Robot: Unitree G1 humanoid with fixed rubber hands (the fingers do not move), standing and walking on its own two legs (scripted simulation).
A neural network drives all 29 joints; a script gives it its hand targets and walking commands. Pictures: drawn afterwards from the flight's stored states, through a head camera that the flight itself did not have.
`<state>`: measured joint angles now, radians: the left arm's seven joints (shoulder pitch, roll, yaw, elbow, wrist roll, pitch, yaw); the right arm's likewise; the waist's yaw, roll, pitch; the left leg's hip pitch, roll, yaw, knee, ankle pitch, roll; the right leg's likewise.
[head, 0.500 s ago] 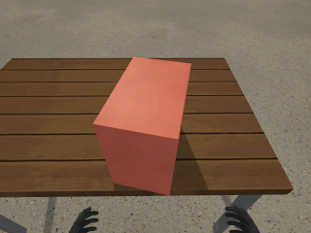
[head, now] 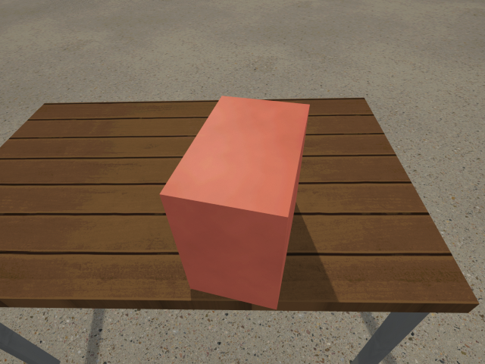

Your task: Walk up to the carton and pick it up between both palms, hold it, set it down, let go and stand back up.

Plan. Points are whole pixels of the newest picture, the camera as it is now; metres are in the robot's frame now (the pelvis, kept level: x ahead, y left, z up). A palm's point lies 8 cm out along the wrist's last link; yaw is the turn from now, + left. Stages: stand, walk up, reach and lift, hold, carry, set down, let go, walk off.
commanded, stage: stand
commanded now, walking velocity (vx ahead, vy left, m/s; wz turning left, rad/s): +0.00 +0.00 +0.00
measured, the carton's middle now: (248, 199) +0.42 +0.01 +0.06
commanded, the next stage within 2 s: none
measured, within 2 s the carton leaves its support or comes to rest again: neither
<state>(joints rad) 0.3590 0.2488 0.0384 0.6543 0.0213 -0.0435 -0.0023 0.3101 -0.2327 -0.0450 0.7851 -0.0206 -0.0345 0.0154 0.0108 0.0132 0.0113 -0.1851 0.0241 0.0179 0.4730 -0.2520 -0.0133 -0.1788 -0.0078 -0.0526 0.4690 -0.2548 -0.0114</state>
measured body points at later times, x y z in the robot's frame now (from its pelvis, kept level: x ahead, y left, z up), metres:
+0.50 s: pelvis -0.03 +0.01 +0.00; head -0.03 +0.01 +0.45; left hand +0.02 +0.27 -0.13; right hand +0.03 -0.24 -0.13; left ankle +0.00 +0.13 -0.74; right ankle +0.00 -0.11 -0.74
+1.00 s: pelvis -0.03 +0.01 +0.00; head -0.03 +0.01 +0.45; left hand -0.01 +0.26 -0.13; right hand +0.01 -0.24 -0.14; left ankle +0.00 +0.13 -0.74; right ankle +0.00 -0.11 -0.74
